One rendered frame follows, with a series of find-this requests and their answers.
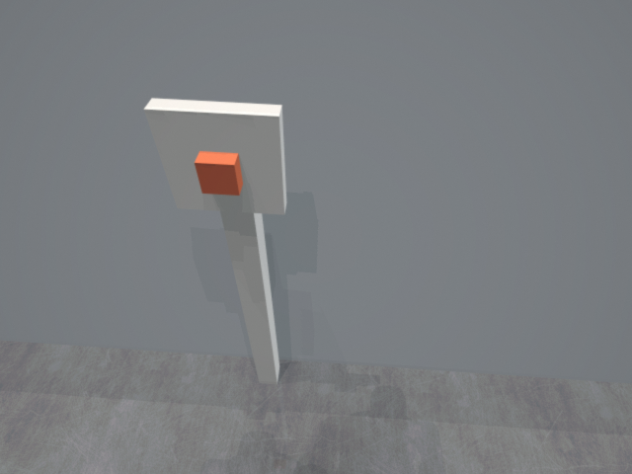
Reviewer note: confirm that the button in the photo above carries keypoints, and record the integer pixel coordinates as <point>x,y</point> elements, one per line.
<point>219,173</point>

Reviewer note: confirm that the panel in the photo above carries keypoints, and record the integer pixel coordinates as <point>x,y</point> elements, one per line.
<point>183,128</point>

